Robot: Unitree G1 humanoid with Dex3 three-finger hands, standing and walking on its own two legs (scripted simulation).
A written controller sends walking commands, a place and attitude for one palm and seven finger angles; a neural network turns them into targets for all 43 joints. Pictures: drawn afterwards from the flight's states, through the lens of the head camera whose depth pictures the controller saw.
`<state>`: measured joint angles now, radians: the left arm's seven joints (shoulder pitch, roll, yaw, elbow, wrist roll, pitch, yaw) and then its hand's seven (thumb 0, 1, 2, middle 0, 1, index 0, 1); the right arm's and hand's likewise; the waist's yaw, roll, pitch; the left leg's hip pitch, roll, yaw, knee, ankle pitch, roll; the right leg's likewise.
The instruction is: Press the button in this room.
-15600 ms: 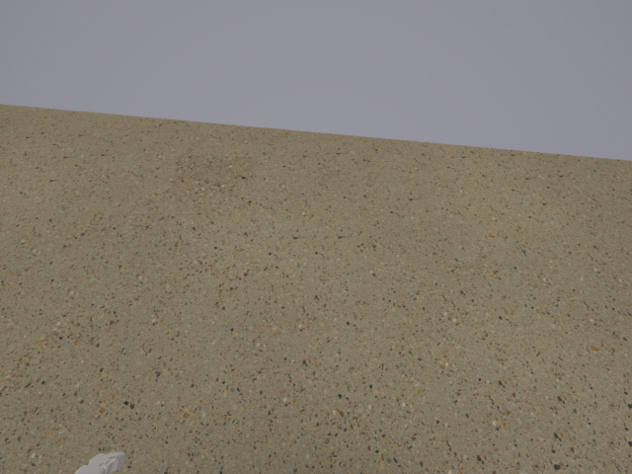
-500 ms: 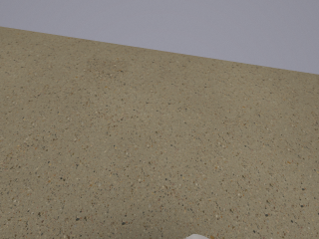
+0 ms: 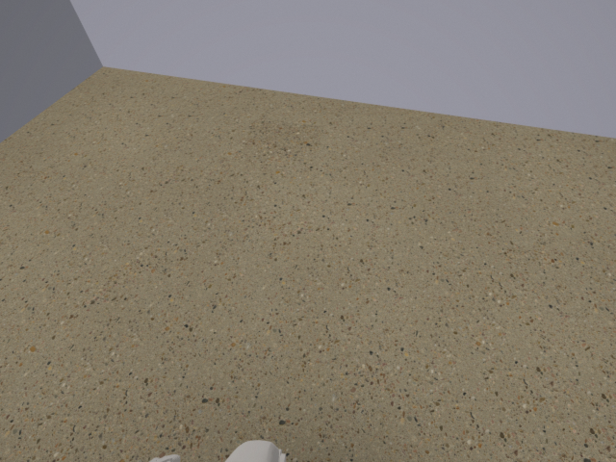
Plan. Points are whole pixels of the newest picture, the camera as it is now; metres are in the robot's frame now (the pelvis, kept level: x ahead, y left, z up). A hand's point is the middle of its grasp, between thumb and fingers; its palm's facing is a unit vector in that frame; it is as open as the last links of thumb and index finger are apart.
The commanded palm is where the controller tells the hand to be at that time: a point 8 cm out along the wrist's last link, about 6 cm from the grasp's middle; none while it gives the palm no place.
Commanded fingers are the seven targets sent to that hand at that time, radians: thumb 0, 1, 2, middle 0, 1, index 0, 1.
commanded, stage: stand and wait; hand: left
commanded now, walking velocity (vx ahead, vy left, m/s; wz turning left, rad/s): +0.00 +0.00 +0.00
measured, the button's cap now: out of the picture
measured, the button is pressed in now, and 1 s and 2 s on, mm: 0 0 0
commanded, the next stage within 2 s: turn or walk to find it in 0.02 s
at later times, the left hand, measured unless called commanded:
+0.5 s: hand out of the picture +0.01 +0.23 -0.17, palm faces -0.04 -0.97 -0.23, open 7.4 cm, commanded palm none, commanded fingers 0.00 0.90 0.90 -0.20 -0.30 -0.20 -0.30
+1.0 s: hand out of the picture +0.11 +0.23 -0.18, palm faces -0.32 -0.92 -0.22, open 7.4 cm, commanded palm none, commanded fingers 0.00 0.90 0.90 -0.20 -0.30 -0.20 -0.30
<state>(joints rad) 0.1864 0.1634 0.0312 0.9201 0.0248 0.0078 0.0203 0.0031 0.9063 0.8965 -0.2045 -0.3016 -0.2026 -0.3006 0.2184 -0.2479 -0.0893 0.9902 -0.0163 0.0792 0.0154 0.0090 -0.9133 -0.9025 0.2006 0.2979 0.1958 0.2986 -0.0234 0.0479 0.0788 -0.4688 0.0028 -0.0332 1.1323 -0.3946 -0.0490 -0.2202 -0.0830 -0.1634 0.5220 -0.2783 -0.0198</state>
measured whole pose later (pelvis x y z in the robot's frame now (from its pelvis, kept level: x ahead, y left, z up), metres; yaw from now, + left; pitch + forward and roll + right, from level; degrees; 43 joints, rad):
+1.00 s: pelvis -0.05 +0.06 -0.01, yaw -22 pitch +0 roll -1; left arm 0.15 0.27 0.08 0.95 0.02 0.07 -0.01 0.00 0.91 0.90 -0.20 -0.30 -0.20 -0.30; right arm 0.17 -0.21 -0.04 0.93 -0.01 0.01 -0.03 0.01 -0.91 -0.90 0.20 0.30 0.20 0.30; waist 0.02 -0.05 0.08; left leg -0.25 0.04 0.08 0.58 -0.32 0.02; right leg -0.44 0.05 0.06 0.81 -0.42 0.02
